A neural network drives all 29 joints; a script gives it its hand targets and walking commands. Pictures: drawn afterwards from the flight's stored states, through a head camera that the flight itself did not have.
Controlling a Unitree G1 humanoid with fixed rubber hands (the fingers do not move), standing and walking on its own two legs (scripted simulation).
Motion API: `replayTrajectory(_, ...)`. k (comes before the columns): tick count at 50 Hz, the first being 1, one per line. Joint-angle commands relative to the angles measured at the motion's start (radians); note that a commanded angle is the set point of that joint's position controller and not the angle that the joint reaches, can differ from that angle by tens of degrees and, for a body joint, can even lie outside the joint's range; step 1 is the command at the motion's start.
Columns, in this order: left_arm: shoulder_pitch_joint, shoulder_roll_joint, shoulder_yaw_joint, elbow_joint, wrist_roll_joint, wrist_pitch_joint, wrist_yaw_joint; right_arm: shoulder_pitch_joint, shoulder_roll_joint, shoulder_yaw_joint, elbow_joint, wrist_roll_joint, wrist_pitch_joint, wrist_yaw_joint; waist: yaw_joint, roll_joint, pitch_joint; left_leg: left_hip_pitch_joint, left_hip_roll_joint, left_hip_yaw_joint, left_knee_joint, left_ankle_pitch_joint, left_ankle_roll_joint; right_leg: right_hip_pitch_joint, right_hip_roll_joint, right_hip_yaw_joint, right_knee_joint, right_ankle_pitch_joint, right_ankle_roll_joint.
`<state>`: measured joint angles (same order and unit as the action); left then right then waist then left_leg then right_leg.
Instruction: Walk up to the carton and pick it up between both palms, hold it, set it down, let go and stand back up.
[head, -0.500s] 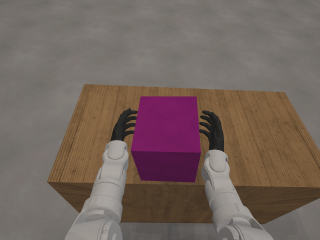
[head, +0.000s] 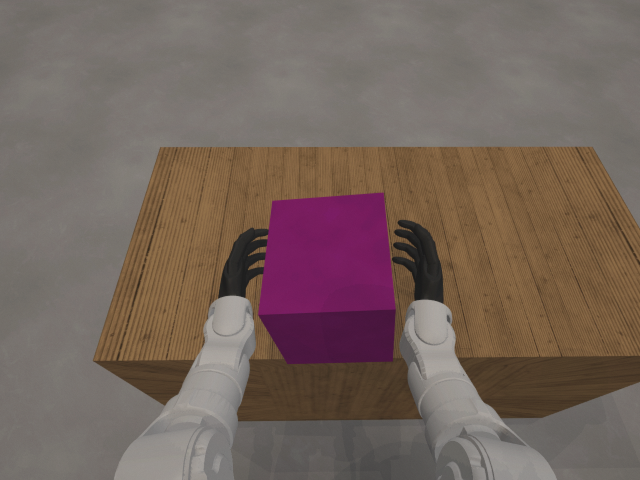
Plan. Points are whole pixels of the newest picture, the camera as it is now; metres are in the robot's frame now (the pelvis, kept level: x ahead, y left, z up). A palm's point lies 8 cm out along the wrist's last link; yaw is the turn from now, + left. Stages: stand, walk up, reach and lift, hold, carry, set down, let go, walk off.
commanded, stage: set down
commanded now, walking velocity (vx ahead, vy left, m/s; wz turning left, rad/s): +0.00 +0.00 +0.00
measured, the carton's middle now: (333, 282) +0.40 +0.01 -0.05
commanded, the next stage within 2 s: none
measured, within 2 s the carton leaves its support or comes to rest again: rests again in 1.04 s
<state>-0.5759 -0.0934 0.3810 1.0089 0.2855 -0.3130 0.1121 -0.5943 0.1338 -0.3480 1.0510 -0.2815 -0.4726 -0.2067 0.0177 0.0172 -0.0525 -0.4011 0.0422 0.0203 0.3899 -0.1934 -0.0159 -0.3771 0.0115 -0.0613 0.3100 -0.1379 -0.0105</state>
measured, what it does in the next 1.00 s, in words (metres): stands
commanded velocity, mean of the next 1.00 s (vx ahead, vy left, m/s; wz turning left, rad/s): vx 0.00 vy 0.00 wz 0.00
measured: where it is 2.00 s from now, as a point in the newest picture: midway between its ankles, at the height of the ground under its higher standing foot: outside the picture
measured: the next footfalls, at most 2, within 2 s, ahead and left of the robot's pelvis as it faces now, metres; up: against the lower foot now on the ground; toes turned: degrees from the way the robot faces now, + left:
none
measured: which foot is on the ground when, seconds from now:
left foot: down 0.00-1.00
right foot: down 0.00-1.00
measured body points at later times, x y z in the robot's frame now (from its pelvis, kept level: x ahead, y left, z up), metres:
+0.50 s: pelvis +0.00 +0.01 -0.01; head +0.09 +0.00 +0.43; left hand +0.37 +0.15 -0.04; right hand +0.39 -0.10 -0.03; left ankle -0.01 +0.12 -0.74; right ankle +0.00 -0.11 -0.74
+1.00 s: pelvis -0.02 +0.01 -0.03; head +0.08 +0.00 +0.41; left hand +0.37 +0.15 -0.05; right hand +0.38 -0.11 -0.03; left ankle -0.01 +0.12 -0.74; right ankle +0.00 -0.11 -0.74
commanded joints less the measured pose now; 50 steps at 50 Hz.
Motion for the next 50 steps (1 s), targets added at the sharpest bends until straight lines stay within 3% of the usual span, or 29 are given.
replayTrajectory(1,-0.698,-0.64,-0.361,-0.165,0.052,-0.156,-0.084,-0.489,0.724,0.379,0.027,-0.121,-0.034,0.154,0.001,0.016,-0.667,0.121,-0.032,0.039,0.036,0.432,-0.03,0.394,0.017,0.009,0.105,0.489,0.022)
replayTrajectory(6,-0.725,-0.652,-0.376,-0.151,0.036,-0.184,-0.076,-0.483,0.735,0.361,0.063,-0.13,-0.039,0.151,-0.016,0.031,-0.695,0.108,-0.029,0.029,0.072,0.447,-0.04,0.336,0.021,0.008,0.129,0.471,0.015)
replayTrajectory(14,-0.738,-0.659,-0.389,-0.104,0.011,-0.229,-0.067,-0.504,0.745,0.381,0.092,-0.114,-0.055,0.15,-0.015,0.033,-0.743,0.064,-0.027,0.018,0.126,0.484,-0.047,0.299,0.027,0.011,0.184,0.508,0.017)
replayTrajectory(26,-0.787,-0.656,-0.394,-0.019,-0.028,-0.282,-0.065,-0.537,0.761,0.385,0.143,-0.103,-0.056,0.15,-0.022,0.037,-0.772,-0.002,-0.034,0.01,0.194,0.426,-0.045,0.214,0.031,0.015,0.246,0.428,0.018)
replayTrajectory(45,-0.809,-0.564,-0.228,0.156,0.029,-0.299,-0.078,-0.58,0.719,0.198,0.27,-0.205,-0.049,0.165,-0.01,0.015,-0.665,-0.106,-0.033,0.036,0.237,0.237,-0.023,0.081,0.022,0.011,0.284,0.18,0.009)
replayTrajectory(50,-0.776,-0.526,-0.171,0.178,0.069,-0.307,-0.078,-0.57,0.704,0.152,0.283,-0.249,-0.07,0.17,0.007,-0.005,-0.671,-0.134,-0.032,0.046,0.239,0.232,-0.017,0.093,0.022,0.009,0.293,0.198,0.013)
